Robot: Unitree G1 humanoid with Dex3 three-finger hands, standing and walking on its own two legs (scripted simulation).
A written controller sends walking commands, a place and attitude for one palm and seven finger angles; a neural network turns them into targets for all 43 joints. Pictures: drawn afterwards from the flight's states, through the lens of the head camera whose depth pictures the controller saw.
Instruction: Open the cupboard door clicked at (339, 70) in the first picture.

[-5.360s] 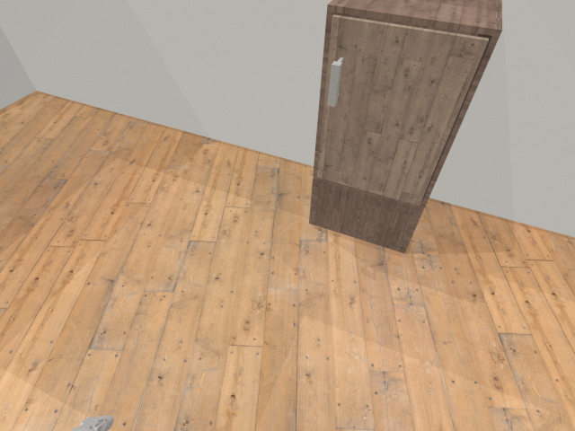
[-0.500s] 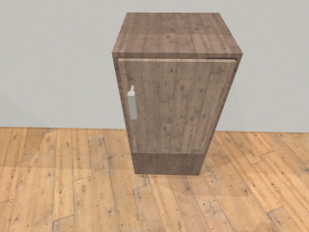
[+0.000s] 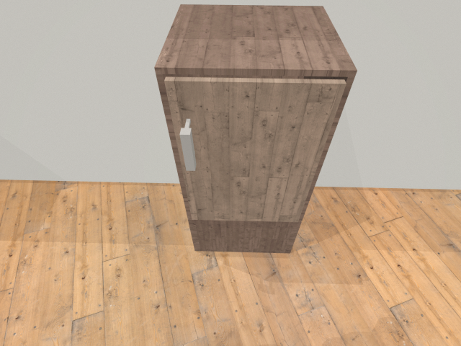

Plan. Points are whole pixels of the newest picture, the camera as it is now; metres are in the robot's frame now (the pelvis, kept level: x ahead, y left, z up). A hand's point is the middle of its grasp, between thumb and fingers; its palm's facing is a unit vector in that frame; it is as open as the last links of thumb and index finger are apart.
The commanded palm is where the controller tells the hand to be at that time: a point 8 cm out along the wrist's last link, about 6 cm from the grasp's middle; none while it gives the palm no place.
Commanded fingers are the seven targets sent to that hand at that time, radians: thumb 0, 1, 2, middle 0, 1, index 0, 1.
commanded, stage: look again from close up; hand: left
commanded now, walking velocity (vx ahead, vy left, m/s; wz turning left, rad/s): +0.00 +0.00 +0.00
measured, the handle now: (189, 144) +0.59 +0.14 -0.03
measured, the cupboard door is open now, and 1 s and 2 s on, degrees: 0 0 0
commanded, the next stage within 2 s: shuffle to correct the standing spot in 0.48 s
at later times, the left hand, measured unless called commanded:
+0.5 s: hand out of the picture +0.05 +0.20 -0.18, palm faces +0.03 -0.98 -0.21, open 7.4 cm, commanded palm none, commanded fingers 0.00 0.90 0.90 -0.20 -0.30 -0.20 -0.30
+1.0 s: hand out of the picture +0.02 +0.15 -0.18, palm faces +0.04 -0.98 -0.22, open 7.4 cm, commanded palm none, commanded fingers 0.00 0.90 0.90 -0.20 -0.30 -0.20 -0.30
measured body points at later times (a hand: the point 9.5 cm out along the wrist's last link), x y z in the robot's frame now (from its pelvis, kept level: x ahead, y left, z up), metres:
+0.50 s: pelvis +0.03 +0.02 +0.00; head +0.04 +0.02 +0.45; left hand +0.05 +0.25 -0.16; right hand +0.07 -0.21 -0.16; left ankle +0.05 +0.11 -0.74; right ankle -0.03 -0.10 -0.74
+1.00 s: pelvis +0.03 -0.03 -0.01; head +0.04 -0.04 +0.44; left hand +0.02 +0.20 -0.16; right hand +0.03 -0.27 -0.17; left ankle +0.03 +0.10 -0.72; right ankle -0.01 -0.10 -0.74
